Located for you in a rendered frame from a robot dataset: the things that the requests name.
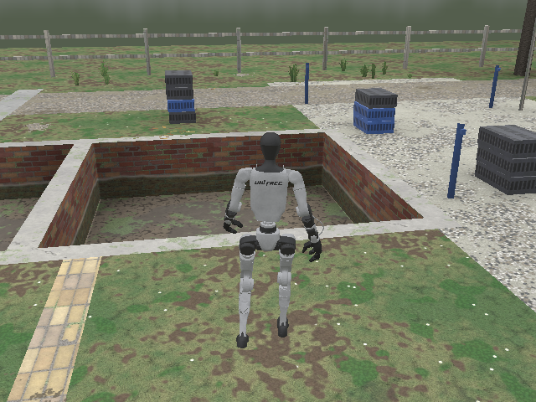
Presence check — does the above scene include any left robot hand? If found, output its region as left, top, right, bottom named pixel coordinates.
left=223, top=219, right=243, bottom=234

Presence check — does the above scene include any robot left upper arm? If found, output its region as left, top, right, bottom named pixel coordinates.
left=228, top=167, right=252, bottom=213

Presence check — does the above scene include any robot right forearm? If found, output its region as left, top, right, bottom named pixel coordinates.
left=301, top=204, right=320, bottom=243

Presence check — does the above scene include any robot right upper arm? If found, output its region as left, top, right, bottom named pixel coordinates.
left=287, top=169, right=310, bottom=217

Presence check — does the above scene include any right robot hand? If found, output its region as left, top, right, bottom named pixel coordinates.
left=302, top=240, right=322, bottom=262

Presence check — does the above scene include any robot left forearm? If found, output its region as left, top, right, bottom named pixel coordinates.
left=224, top=200, right=237, bottom=224

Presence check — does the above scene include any right robot shin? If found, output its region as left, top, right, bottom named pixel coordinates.
left=279, top=272, right=291, bottom=326

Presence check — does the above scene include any robot left thigh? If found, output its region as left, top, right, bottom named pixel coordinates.
left=239, top=234, right=256, bottom=292

